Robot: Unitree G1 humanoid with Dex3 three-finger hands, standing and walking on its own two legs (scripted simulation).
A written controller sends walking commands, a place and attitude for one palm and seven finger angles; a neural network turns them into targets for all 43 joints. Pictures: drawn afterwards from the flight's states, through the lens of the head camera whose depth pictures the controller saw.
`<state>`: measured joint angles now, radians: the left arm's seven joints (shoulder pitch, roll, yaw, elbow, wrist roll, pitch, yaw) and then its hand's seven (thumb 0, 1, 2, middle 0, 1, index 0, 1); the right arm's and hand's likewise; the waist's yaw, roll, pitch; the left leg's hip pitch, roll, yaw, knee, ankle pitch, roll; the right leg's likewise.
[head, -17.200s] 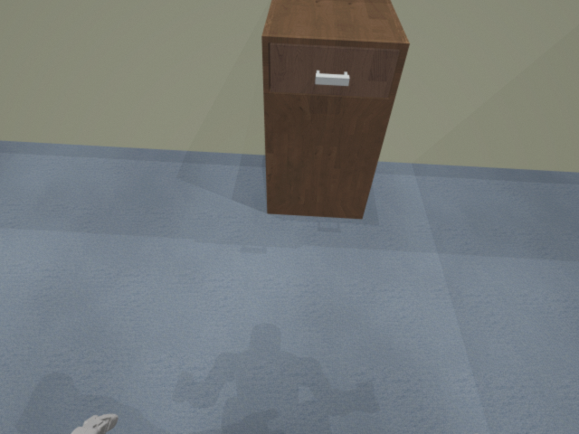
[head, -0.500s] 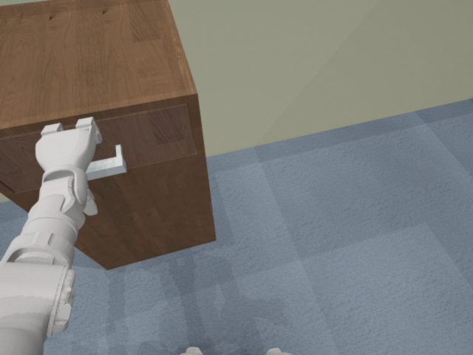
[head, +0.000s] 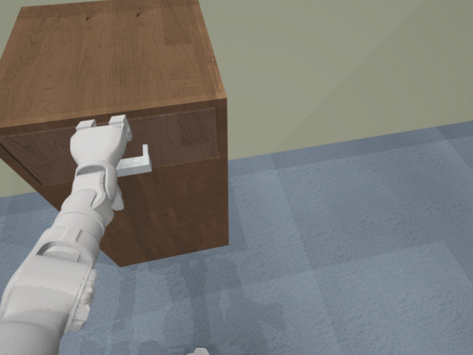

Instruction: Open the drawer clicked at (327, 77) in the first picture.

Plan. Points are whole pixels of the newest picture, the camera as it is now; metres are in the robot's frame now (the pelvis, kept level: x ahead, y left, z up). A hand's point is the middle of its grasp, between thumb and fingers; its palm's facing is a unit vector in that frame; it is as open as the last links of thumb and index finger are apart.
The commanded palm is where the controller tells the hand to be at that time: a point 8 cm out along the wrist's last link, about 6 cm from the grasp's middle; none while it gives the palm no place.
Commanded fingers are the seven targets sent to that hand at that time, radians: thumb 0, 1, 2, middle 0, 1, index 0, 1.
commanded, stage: move the hooked fingers above the handle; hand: left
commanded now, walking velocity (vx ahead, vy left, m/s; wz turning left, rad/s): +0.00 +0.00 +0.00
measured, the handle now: (123, 159) +0.50 +0.24 -0.03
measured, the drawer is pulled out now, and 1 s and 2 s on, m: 0.00 0.00 0.00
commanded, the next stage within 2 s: lower the fingers behind the handle in 0.52 s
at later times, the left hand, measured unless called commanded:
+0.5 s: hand (120, 160) +0.46 +0.22 +0.03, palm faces -0.05 -0.03 -1.00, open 13.7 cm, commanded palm +0.45 +0.21 +0.10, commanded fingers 0.00 -0.50 0.30 -0.30 -1.20 -0.30 -1.20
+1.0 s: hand (127, 168) +0.45 +0.21 +0.01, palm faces -0.07 -0.04 -1.00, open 13.8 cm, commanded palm +0.44 +0.21 +0.07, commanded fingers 0.00 -0.50 0.30 -0.30 -1.20 -0.30 -1.20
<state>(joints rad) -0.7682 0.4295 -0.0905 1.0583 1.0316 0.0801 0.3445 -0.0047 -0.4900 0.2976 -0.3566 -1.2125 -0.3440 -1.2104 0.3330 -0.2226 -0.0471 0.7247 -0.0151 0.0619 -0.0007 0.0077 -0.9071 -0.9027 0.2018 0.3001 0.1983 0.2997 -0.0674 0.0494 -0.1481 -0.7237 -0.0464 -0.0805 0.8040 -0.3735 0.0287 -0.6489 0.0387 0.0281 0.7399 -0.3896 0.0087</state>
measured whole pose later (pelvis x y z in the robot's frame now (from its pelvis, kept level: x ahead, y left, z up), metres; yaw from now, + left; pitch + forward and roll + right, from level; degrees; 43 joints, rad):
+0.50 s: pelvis +0.00 -0.02 +0.00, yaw -1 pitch +17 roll -1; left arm -0.75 0.45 -0.05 1.05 1.04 0.07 0.34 0.00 -0.49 0.30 -0.34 -1.21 -0.34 -1.21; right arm 0.35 -0.25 -0.06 0.73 -0.01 0.06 -0.02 0.01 -0.91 -0.90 0.20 0.30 0.20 0.30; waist -0.08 0.05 -0.15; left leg -0.70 -0.02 -0.08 0.77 -0.37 0.01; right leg -0.64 0.06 0.03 0.73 -0.38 -0.01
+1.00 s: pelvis +0.00 -0.02 +0.00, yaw -2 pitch +18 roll -1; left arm -0.70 0.43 -0.03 1.05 1.06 0.03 0.36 0.00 -0.49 0.30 -0.32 -1.22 -0.32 -1.20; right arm 0.32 -0.24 -0.06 0.70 0.00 0.07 -0.01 0.01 -0.91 -0.90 0.20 0.30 0.20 0.30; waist -0.08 0.04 -0.16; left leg -0.72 -0.02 -0.06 0.78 -0.37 0.01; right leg -0.67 0.06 0.05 0.75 -0.39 -0.01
